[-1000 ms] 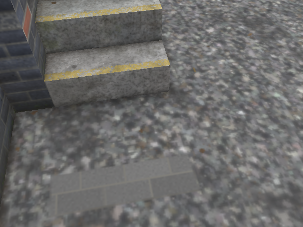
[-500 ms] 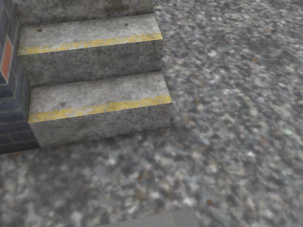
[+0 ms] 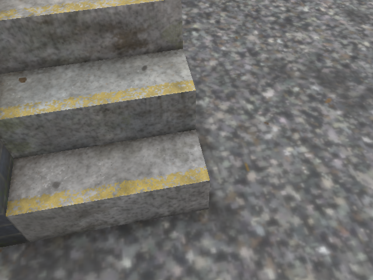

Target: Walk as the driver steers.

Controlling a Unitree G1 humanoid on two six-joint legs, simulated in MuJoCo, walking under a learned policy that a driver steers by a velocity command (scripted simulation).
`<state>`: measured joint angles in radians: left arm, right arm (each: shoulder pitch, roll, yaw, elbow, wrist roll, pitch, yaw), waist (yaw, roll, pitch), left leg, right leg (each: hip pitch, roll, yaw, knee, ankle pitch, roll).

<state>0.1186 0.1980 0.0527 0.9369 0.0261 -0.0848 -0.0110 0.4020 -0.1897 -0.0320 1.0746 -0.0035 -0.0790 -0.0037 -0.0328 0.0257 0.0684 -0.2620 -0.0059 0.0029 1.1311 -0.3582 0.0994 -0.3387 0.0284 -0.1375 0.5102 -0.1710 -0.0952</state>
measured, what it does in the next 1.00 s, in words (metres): walks ahead, turning left: left foot, then right foot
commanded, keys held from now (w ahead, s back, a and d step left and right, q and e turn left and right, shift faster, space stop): w+q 0.60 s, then q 0.40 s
